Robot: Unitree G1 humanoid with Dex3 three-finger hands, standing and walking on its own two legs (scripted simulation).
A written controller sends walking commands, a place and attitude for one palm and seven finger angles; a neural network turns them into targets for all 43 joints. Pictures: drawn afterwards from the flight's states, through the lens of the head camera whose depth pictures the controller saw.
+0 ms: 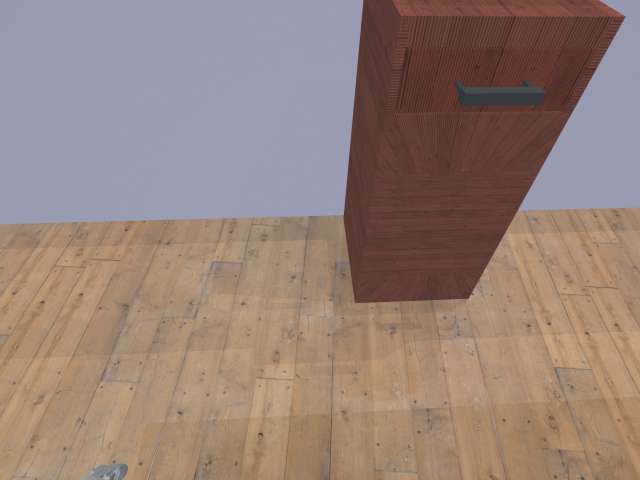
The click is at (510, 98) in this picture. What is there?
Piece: drawer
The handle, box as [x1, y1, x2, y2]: [454, 80, 545, 105]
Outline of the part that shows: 545,94 541,87 534,87 528,80 523,81 523,87 464,87 459,81 455,81 454,83 459,93 458,100 461,105 540,104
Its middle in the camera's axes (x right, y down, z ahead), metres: +0.37 -0.31 +0.80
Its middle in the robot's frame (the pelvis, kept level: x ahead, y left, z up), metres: +0.84 -0.32 +0.09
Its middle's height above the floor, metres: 0.86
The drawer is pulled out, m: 0.00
